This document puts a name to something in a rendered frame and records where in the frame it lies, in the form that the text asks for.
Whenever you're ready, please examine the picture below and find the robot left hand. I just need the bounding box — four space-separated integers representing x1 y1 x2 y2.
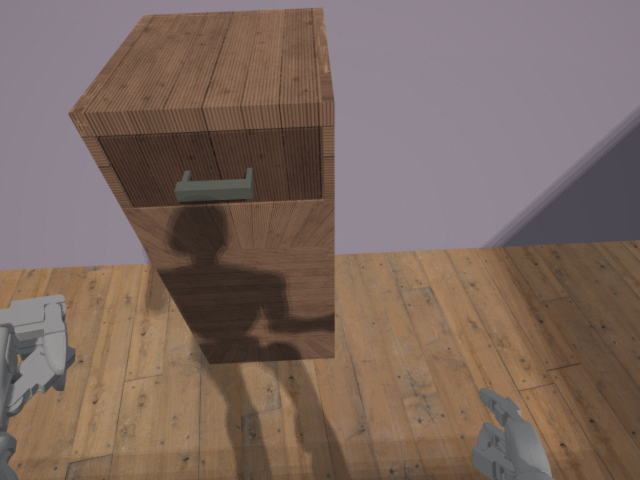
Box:
0 294 76 432

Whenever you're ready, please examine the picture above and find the handle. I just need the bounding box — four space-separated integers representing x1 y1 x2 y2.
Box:
174 168 254 202

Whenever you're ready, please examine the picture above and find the drawer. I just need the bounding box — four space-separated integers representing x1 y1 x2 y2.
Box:
98 126 322 207

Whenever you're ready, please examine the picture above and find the robot right hand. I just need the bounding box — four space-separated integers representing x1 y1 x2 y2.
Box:
472 388 552 480

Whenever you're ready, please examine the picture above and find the cabinet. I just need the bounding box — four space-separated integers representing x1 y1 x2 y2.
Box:
68 8 335 364

